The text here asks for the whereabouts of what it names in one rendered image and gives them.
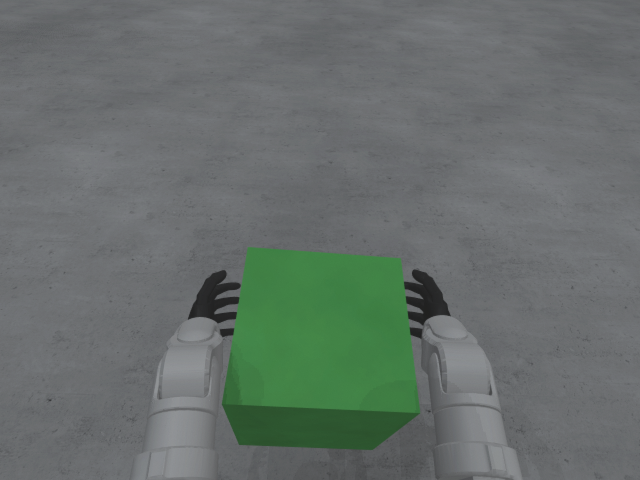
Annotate robot right forearm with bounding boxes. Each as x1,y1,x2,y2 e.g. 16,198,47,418
421,315,523,480

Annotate right robot hand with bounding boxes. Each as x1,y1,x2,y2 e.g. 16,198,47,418
404,269,451,339

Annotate robot left forearm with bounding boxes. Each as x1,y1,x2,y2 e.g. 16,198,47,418
129,317,223,480

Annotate carton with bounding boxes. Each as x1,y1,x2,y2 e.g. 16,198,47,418
222,247,420,450

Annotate left robot hand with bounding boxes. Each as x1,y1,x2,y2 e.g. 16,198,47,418
188,270,241,337

